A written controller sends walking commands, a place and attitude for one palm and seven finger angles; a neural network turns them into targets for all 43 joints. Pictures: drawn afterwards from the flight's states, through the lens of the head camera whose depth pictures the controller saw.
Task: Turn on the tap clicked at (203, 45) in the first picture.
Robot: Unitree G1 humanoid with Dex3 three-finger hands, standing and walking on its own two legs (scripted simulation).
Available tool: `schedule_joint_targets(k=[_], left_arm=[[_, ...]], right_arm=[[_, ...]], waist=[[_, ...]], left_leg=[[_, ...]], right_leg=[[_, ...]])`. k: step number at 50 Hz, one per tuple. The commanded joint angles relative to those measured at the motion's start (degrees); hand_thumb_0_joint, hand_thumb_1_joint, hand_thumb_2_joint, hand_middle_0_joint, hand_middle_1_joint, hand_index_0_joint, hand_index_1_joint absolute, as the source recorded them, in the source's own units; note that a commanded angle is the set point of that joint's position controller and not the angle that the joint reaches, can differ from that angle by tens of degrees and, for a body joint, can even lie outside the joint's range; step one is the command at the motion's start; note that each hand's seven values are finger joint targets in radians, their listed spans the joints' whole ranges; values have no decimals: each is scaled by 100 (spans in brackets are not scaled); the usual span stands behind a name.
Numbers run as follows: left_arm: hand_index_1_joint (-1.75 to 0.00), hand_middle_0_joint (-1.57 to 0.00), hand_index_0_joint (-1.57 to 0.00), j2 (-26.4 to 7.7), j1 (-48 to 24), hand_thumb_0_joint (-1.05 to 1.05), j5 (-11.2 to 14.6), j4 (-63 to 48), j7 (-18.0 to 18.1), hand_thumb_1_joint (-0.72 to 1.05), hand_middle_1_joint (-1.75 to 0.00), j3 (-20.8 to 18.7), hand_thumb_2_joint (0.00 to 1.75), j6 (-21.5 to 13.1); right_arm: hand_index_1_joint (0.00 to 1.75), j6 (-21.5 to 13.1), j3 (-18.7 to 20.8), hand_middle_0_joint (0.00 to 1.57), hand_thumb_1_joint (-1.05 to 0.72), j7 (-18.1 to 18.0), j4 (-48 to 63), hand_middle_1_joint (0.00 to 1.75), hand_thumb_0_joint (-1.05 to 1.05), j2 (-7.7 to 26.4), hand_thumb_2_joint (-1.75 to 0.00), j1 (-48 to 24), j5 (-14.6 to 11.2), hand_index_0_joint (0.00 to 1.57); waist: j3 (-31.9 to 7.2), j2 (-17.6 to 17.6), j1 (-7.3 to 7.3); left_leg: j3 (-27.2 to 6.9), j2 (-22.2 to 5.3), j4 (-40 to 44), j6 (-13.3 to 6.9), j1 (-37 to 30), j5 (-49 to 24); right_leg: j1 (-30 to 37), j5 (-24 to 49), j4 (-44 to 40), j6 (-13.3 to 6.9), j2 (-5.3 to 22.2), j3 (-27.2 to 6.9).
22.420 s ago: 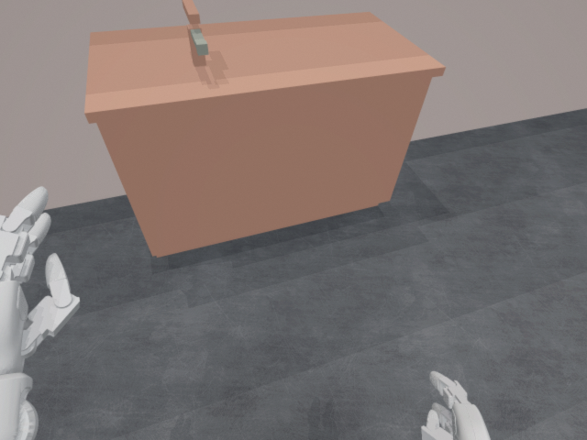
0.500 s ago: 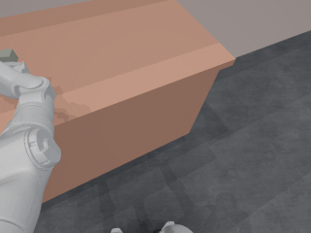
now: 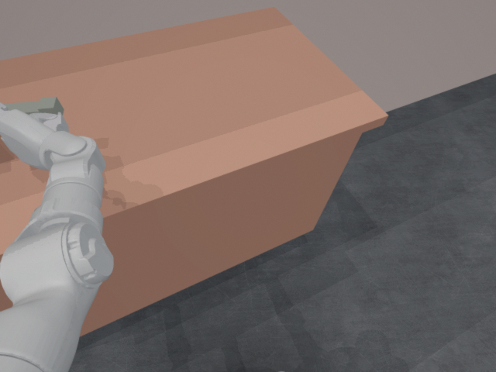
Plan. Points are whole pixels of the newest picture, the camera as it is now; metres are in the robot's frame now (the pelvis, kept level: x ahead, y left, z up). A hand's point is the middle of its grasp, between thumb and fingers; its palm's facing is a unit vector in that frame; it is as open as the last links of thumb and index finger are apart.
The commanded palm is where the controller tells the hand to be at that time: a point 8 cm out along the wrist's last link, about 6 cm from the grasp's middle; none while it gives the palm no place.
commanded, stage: lift the hand up off the lever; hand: left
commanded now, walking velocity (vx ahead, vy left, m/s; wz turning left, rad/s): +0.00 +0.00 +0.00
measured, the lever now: (51, 109) +0.55 +0.29 +0.10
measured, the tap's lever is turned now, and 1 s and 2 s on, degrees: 75 75 75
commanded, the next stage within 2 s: draw the hand back beside the body in 1.80 s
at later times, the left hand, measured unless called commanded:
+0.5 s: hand (54, 112) +0.50 +0.26 +0.14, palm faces +0.83 -0.55 -0.10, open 7.8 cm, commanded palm +0.44 +0.27 +0.14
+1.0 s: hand (48, 110) +0.49 +0.25 +0.16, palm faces +0.83 -0.55 -0.11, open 7.8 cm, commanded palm +0.43 +0.27 +0.16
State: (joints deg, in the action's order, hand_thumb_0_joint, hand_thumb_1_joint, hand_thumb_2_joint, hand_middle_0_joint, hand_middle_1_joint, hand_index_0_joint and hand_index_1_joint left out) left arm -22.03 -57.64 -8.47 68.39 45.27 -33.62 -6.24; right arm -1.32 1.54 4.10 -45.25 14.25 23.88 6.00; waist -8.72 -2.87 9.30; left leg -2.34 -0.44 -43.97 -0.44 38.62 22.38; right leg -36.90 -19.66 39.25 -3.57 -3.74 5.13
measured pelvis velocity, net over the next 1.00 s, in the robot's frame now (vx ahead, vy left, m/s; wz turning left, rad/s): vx -0.01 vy -0.01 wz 0.02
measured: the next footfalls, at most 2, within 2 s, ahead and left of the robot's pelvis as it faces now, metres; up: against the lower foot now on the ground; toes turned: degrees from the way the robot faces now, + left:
none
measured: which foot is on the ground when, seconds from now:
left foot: down 0.00-1.00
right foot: down 0.00-1.00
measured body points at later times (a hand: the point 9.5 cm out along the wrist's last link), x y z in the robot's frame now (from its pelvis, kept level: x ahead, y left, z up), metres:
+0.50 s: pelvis -0.01 +0.00 +0.00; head +0.06 +0.01 +0.45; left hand +0.45 +0.28 +0.14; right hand -0.02 -0.26 -0.12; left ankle -0.02 +0.11 -0.71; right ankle -0.02 -0.08 -0.71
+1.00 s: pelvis -0.01 -0.01 +0.01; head +0.04 -0.01 +0.46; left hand +0.44 +0.28 +0.16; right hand +0.00 -0.27 -0.12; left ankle -0.02 +0.11 -0.71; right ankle -0.02 -0.08 -0.71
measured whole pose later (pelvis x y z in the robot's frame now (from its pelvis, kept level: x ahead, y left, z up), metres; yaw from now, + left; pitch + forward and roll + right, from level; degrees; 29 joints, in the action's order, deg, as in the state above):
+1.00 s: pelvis -0.01 -0.01 +0.01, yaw +1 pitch +13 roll -1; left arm -20.8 -58.3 -7.4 64.9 45.1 -31.1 -0.3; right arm -1.8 1.9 2.1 -46.1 14.7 21.1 4.7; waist -7.1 -2.6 8.1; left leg -2.9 -0.1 -38.9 0.0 32.8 19.1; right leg -31.2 -17.1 35.0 -4.0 -3.4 5.6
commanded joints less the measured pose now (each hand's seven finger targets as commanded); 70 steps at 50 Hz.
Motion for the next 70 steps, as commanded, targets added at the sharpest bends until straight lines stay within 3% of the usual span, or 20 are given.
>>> schedule_joint_targets(k=[1,4,7,12,16,20,22,25,28,38,39,40,47,50,52,55,59,64,67,70], left_arm=[[-15,-15,-15,-1394,-2827,0,-215,-1393,54,90,-15,231,90,-307],[-15,-15,-15,-1210,-2810,0,-253,-1532,56,90,-15,367,90,-305],[-15,-15,-15,-1202,-2733,0,-209,-1376,19,90,-15,363,90,-224],[-15,-15,-15,-1013,-2928,0,-149,-1400,-20,90,-15,555,90,-163],[-15,-15,-15,-1252,-3098,0,-168,-1420,51,90,-15,393,90,-158],[-15,-15,-15,-1105,-3266,0,-246,-1474,75,90,-15,569,90,-146],[-15,-15,-15,-1075,-3182,0,-225,-1336,93,90,-15,559,90,-100],[-15,-15,-15,-1166,-3140,0,-174,-1357,80,90,-15,470,90,-46],[-15,-15,-15,-1475,-2920,0,-143,-1431,87,90,-15,199,90,14],[-15,-15,-15,-1214,-2821,0,-155,-1749,28,90,-15,453,90,78],[-15,-15,-15,-1307,-2760,0,-116,-1792,20,90,-15,327,90,73],[-15,-15,-15,-1112,-2804,0,-117,-1813,-13,90,-15,524,90,80],[-15,-15,-15,-1182,-3095,0,-100,-1528,-23,90,-15,590,90,269],[-15,-15,-15,-1291,-3141,0,-114,-1813,37,90,-15,491,90,195],[-15,-15,-15,-1397,-3043,0,-153,-1723,49,90,-15,402,90,214],[-15,-15,-15,-1242,-2893,0,-153,-1549,15,90,-15,515,90,312],[-15,-15,-15,-1642,-2854,0,-69,-1713,-43,90,-15,221,90,375],[-15,-15,-15,-1121,-2976,0,-124,-1975,-97,90,-15,693,90,341],[-15,-15,-15,-1075,-3050,0,-38,-1856,-109,90,-15,702,90,402],[-15,-15,-15,-1072,-3010,0,86,-1959,-133,90,-15,634,90,432]], right_arm=[[30,-69,341,20,-90,-76,259,30,0,982,-90,756,3,20],[30,-49,353,20,-90,-76,243,30,0,962,-90,739,17,20],[30,-37,354,20,-90,-96,247,30,0,974,-90,683,2,20],[30,-29,339,20,-90,-127,242,30,0,950,-90,573,-23,20],[30,-38,337,20,-90,-151,236,30,0,962,-90,551,-15,20],[30,-59,343,20,-90,-146,193,30,0,948,-90,554,1,20],[30,-69,338,20,-90,-137,186,30,0,954,-90,561,12,20],[30,-58,342,20,-90,-148,207,30,0,955,-90,568,-6,20],[30,-40,333,20,-90,-164,274,30,0,956,-90,564,-28,20],[30,-102,350,20,-90,-196,279,30,0,926,-90,424,-94,20],[30,-105,363,20,-90,-206,273,30,0,930,-90,443,-90,20],[30,-119,351,20,-90,-211,275,30,0,907,-90,415,-101,20],[30,-141,314,20,-90,-277,230,30,0,928,-90,284,-137,20],[30,-173,319,20,-90,-280,251,30,0,911,-90,278,-122,20],[30,-156,315,20,-90,-284,243,30,0,895,-90,309,-108,20],[30,-143,315,20,-90,-294,269,30,0,903,-90,274,-120,20],[30,-91,321,20,-90,-358,340,30,0,926,-90,270,-169,20],[30,-136,319,20,-90,-326,317,30,0,885,-90,196,-184,20],[30,-157,330,20,-90,-332,240,30,0,912,-90,211,-183,20],[30,-154,332,20,-90,-351,249,30,0,897,-90,180,-201,20]], waist=[[-2088,-311,-18],[-2184,-414,-22],[-2004,-207,13],[-1951,-428,29],[-2013,-341,15],[-2102,-520,67],[-2095,-347,50],[-2193,-439,-12],[-2243,-215,-107],[-1922,-173,-74],[-1990,-210,-144],[-1909,-177,-94],[-1513,-37,6],[-1944,-203,-87],[-1955,-171,-116],[-1871,-64,-100],[-2013,8,-196],[-1868,-345,-149],[-1717,-150,-67],[-1868,-139,-149]], left_leg=[[-45,-3,298,-125,-1246,-2684],[-85,-28,263,-76,-1470,-2991],[-47,-15,308,-89,-1318,-2785],[-98,-16,396,-49,-1467,-2680],[-115,-3,426,-57,-1380,-2509],[-181,-39,422,11,-1623,-2698],[-168,-28,426,-5,-1553,-2611],[-120,-21,468,-14,-1570,-2644],[-14,9,499,-97,-1309,-2532],[46,20,655,-164,-1374,-2300],[26,27,684,-152,-1447,-2363],[34,27,707,-152,-1451,-2344],[23,62,845,-191,-1221,-1746],[25,82,797,-183,-1439,-2035],[50,83,763,-168,-1362,-2126],[79,82,783,-175,-1336,-2094],[117,100,843,-199,-1256,-2070],[75,62,880,-166,-1662,-2356],[29,51,937,-158,-1671,-2240],[47,75,989,-153,-1762,-2310]], right_leg=[[1348,2315,-311,273,176,-255],[1273,2384,-285,248,170,-229],[1316,2324,-319,273,179,-234],[1162,2041,-381,247,175,-224],[1219,1955,-399,248,180,-234],[1045,1890,-382,226,163,-196],[1084,1850,-405,234,150,-196],[1244,1957,-435,234,171,-222],[1696,2241,-488,271,206,-272],[1821,2227,-663,287,222,-294],[1890,2238,-663,268,225,-268],[1848,2220,-674,277,221,-271],[1721,1790,-845,294,264,-303],[1857,2051,-772,280,256,-322],[1952,2209,-747,291,276,-325],[1941,2221,-756,306,279,-308],[2340,2522,-826,349,340,-379],[2059,2359,-842,267,267,-282],[1972,2172,-892,276,251,-262],[2151,2288,-917,275,260,-276]])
